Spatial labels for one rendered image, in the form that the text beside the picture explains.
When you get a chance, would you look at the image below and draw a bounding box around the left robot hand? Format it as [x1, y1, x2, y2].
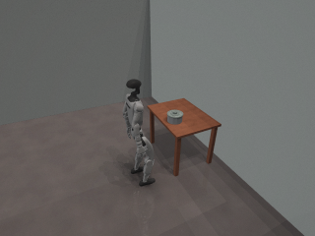
[126, 128, 131, 139]

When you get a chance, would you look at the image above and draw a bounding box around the right robot upper arm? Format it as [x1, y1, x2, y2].
[131, 102, 144, 129]

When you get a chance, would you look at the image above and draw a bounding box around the lid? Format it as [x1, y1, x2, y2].
[166, 109, 184, 118]

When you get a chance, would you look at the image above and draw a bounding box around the robot left forearm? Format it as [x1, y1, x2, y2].
[123, 114, 132, 129]

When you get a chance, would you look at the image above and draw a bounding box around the pot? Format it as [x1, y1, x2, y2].
[167, 116, 183, 125]

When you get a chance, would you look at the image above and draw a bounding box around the table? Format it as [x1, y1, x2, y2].
[147, 98, 221, 177]

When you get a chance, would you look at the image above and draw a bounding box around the left robot upper arm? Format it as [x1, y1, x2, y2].
[122, 93, 131, 116]

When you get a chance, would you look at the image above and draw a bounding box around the robot right foot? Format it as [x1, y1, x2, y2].
[139, 178, 156, 187]

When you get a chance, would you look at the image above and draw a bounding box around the robot right forearm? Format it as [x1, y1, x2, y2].
[132, 125, 143, 148]

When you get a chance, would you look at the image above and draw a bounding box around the right robot hand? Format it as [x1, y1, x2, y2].
[137, 146, 146, 159]

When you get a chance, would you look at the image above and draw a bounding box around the robot left shin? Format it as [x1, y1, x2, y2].
[134, 152, 144, 170]

